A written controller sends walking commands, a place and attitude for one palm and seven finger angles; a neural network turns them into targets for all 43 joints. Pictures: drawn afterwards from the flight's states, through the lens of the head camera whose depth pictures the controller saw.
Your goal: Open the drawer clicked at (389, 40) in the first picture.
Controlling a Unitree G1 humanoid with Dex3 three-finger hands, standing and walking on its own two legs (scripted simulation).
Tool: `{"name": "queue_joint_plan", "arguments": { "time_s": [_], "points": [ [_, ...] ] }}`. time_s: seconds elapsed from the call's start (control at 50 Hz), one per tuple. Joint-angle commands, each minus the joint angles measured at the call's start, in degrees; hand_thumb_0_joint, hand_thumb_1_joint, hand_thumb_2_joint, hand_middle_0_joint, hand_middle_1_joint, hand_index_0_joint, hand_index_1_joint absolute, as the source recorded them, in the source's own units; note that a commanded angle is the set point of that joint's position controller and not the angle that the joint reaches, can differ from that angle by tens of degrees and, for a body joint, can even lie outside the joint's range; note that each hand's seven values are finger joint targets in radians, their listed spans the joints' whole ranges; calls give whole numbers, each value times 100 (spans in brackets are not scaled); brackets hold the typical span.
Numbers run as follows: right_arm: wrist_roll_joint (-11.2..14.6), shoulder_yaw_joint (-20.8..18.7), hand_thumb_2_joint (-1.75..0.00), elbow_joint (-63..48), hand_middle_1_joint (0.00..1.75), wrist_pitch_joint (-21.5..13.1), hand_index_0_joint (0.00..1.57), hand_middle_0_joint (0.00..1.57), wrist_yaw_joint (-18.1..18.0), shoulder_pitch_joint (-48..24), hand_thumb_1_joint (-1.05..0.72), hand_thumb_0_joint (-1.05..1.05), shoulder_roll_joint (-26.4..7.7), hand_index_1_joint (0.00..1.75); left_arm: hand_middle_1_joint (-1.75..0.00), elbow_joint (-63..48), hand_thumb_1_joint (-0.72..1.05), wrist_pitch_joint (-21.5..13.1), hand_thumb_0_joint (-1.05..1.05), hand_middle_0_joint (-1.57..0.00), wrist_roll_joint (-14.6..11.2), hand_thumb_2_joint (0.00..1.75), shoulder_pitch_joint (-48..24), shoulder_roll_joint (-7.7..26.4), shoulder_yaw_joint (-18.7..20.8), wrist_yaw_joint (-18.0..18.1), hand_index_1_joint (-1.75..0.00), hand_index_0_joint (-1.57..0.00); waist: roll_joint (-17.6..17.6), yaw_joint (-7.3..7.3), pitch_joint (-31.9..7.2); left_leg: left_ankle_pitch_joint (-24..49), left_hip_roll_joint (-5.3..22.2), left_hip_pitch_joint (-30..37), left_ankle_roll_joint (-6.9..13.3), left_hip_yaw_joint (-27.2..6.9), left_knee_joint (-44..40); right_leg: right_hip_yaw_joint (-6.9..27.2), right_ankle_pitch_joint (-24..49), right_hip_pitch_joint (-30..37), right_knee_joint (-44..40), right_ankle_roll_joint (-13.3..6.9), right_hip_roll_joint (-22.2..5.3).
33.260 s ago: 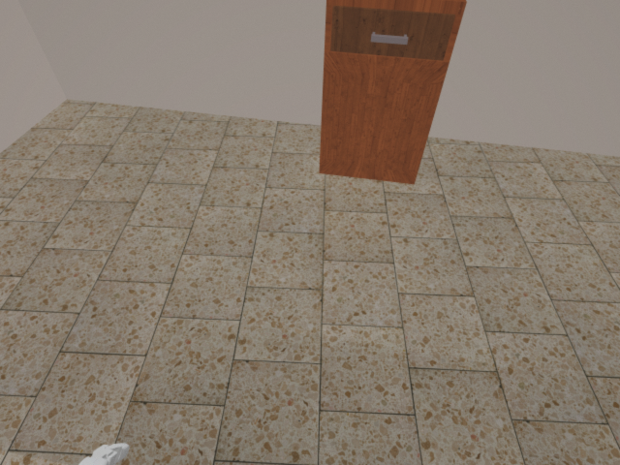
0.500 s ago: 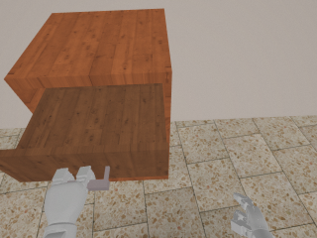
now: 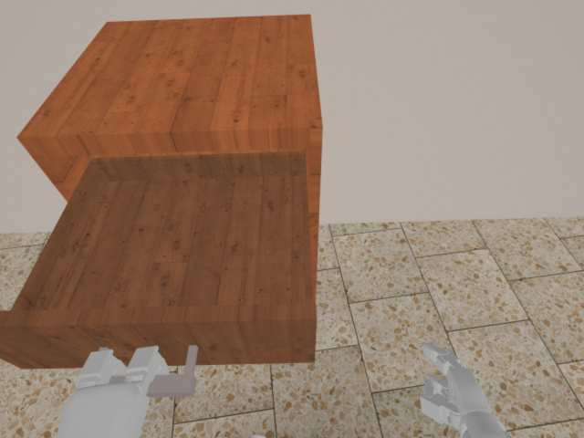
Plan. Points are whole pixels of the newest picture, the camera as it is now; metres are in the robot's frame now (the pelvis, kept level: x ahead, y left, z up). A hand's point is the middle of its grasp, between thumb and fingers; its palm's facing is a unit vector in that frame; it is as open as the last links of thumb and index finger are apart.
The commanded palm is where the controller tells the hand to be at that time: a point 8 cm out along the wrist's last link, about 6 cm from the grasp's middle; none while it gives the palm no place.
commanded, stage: pull the drawer open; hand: left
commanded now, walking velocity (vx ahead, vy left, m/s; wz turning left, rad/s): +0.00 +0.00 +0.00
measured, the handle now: (143, 370) +0.20 +0.22 +0.00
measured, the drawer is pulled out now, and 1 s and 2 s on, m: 0.30 0.30 0.30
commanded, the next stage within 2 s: open the thumb to release the handle in 0.24 s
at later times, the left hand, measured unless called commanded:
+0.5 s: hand (131, 419) +0.15 +0.22 -0.02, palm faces +0.02 -0.08 -1.00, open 6.0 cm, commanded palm +0.12 +0.23 +0.03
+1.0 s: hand (132, 422) +0.14 +0.22 -0.02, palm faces +0.02 -0.09 -1.00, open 13.5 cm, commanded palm +0.12 +0.22 +0.03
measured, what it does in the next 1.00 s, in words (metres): stands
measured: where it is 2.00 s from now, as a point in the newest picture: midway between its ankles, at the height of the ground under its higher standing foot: outside the picture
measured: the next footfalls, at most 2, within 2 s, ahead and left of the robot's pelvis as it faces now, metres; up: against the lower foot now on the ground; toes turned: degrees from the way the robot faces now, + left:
none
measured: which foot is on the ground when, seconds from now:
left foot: down 0.00-1.00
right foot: down 0.00-1.00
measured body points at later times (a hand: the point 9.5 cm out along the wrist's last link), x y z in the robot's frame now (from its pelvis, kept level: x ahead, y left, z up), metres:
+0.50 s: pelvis -0.01 -0.01 -0.01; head +0.04 -0.03 +0.44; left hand +0.14 +0.22 +0.04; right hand +0.20 -0.23 -0.11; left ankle -0.02 +0.11 -0.67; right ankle +0.00 -0.10 -0.67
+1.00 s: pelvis -0.02 -0.01 +0.00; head +0.02 -0.03 +0.45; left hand +0.14 +0.22 +0.04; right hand +0.20 -0.23 -0.09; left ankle -0.02 +0.11 -0.67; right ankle +0.00 -0.10 -0.67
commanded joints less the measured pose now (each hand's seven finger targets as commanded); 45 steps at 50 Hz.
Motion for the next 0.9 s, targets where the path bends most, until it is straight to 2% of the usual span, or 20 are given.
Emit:
{"name": "queue_joint_plan", "arguments": {
  "time_s": [0.0, 0.04, 0.08, 0.12, 0.18, 0.22, 0.28, 0.3, 0.32, 0.34, 0.36, 0.38, 0.44, 0.46, 0.54, 0.66, 0.7, 0.72, 0.8, 0.88],
  "points": [
    [-31, -245, -90, -989, 30, -281, 20, 20, -89, -688, -90, 0, -569, 30, -135, -932, 90, 144, 0, -40, -138, 90, 760, 905, 1008, 290, -135, -40, -207, 256, -729, 1796, -151, 485, 4, -180, -564, 161, 2001, 680, -817, -112, -96],
    [-31, -214, -90, -1026, 30, -303, 20, 20, -92, -703, -90, 0, -532, 30, -135, -939, 90, 88, 0, -40, -169, 90, 1134, 985, 1144, 298, -135, -40, -112, 393, -874, 1871, -184, 516, -16, -155, -550, 277, 2116, 758, -781, -133, -90],
    [-21, -204, -90, -1054, 30, -284, 20, 20, -79, -731, -90, 0, -537, 30, -135, -977, 90, 86, 0, -40, -240, 90, 1304, 908, 1041, 232, -135, -40, -188, 364, -759, 1842, -176, 446, -4, -155, -530, 270, 2147, 735, -797, -121, -92],
    [-14, -217, -90, -1064, 30, -238, 20, 20, -95, -708, -90, 0, -548, 30, -135, -1106, 90, 80, 0, -40, -271, 90, 1259, 1028, 1208, 235, -135, -40, -85, 388, -862, 1924, -176, 407, 8, -146, -550, 254, 2367, 943, -791, -131, -106],
    [-19, -204, -90, -1051, 30, -231, 20, 20, -89, -722, -90, 0, -539, 30, -135, -971, 90, 96, 0, -40, -251, 90, 1217, 954, 1129, 228, -135, -40, -220, 326, -646, 1735, -178, 292, 4, -164, -516, 289, 2134, 730, -800, -106, -97],
    [-23, -217, -90, -1073, 30, -208, 20, 20, -114, -693, -90, 0, -555, 30, -135, -1062, 90, 96, 0, -40, -279, 90, 1147, 1054, 1266, 249, -135, -40, -109, 344, -755, 1743, -174, 264, 19, -151, -534, 264, 2229, 888, -813, -117, -116],
    [-43, -221, -90, -1071, 30, -234, 20, 20, -89, -683, -90, 0, -562, 30, -135, -1074, 90, 70, 0, -40, -232, 90, 1157, 975, 1146, 262, -135, -40, -74, 324, -797, 1782, -165, 313, 9, -158, -485, 288, 2163, 712, -753, -118, -101],
    [-35, -243, -90, -1066, 30, -237, 20, 20, -87, -642, -90, 0, -561, 30, -135, -1087, 90, 78, 0, -40, -245, 90, 1177, 935, 1119, 260, -135, -40, -70, 299, -828, 1789, -158, 330, 15, -149, -481, 237, 2198, 760, -752, -109, -120],
    [-86, -256, -90, -927, 30, -216, 20, 20, -124, -646, -90, 0, -646, 30, -135, -1138, 90, 146, 0, -40, -149, 90, -358, 772, 739, 290, -135, -40, -201, -133, -783, 1639, -133, 326, 36, -223, -325, 248, 2031, 296, -744, -73, -152],
    [-105, -309, -90, -935, 30, -269, 20, 20, -158, -606, -90, 0, -632, 30, -134, -1122, 83, 106, 0, -40, -102, 87, -354, 974, 1058, 376, -134, -40, -128, 60, -839, 1540, -146, 306, 20, -206, -344, 266, 1845, 332, -742, -63, -148],
    [-84, -305, -90, -892, 30, -296, 20, 20, -183, -567, -90, 0, -592, 30, -134, -766, 76, 114, 0, -39, -103, 84, 48, 856, 1014, 377, -134, -39, -147, 81, -779, 1513, -142, 234, 28, -185, -343, 136, 1860, 450, -747, -64, -154],
    [-93, -287, -90, -899, 30, -320, 20, 20, -185, -606, -90, 0, -614, 30, -133, -769, 69, 108, 0, -38, -99, 81, 84, 961, 1089, 402, -133, -38, -180, 138, -871, 1516, -153, 236, 9, -197, -339, 255, 1814, 388, -724, -81, -132],
    [-76, -307, -90, -919, 30, -300, 20, 20, -195, -583, -90, 0, -628, 30, -130, -981, 48, 222, 0, -37, -127, 72, -93, 870, 896, 410, -130, -37, -94, 111, -1179, 1723, -166, 497, 3, -179, -361, 230, 2007, 494, -704, -92, -141],
    [-45, -332, -90, -903, 30, -290, 20, 20, -216, -548, -90, 0, -617, 30, -130, -909, 41, 276, 0, -36, -159, 69, -57, 805, 851, 394, -130, -36, -195, 91, -1143, 1699, -144, 456, 20, -157, -388, 116, 2020, 614, -742, -66, -153],
    [-7, -266, -90, -896, 30, -279, 20, 20, -273, -612, -90, 0, -615, 30, -127, -774, 13, 394, 0, -35, -211, 57, 25, 891, 853, 320, -127, -35, -432, 148, -1073, 1623, -172, 359, 27, -132, -485, 240, 2155, 868, -865, -23, -195],
    [46, -221, -90, -875, 30, -248, 20, 20, -330, -714, -90, 0, -586, 30, -122, -602, -29, 423, 0, -32, -175, 39, -217, 830, 686, 202, -122, -32, -400, 103, -584, 1288, -167, 250, 52, -120, -655, 280, 1735, 843, -1114, -6, -215],
    [36, -223, -90, -889, 30, -269, 20, 20, -316, -699, -90, 0, -579, 30, -121, -653, -43, 377, 0, -30, -146, 33, -214, 826, 677, 181, -121, -30, -216, 153, -641, 1254, -157, 334, 45, -121, -706, 194, 1488, 797, -1113, -28, -204],
    [37, -208, -90, -896, 30, -258, 20, 20, -320, -689, -90, 0, -587, 30, -120, -631, -50, 382, 0, -30, -164, 30, -207, 891, 734, 177, -120, -30, -270, 134, -642, 1259, -160, 342, 47, -129, -716, 213, 1500, 837, -1144, -36, -194],
    [31, -221, -90, -888, 30, -282, 20, 20, -329, -707, -90, 0, -566, 30, -120, -573, -50, 323, 0, -30, -147, 30, -302, 844, 689, 162, -120, -30, -229, 131, -549, 1075, -171, 282, 48, -117, -699, 235, 1179, 723, -1195, -16, -211],
    [16, -228, -90, -886, 30, -291, 20, 20, -324, -712, -90, 0, -567, 30, -120, -567, -50, 283, 0, -30, -127, 30, -319, 876, 739, 186, -120, -30, -220, 151, -633, 1190, -165, 319, 41, -132, -678, 206, 1340, 698, -1120, -36, -190]
  ]
}}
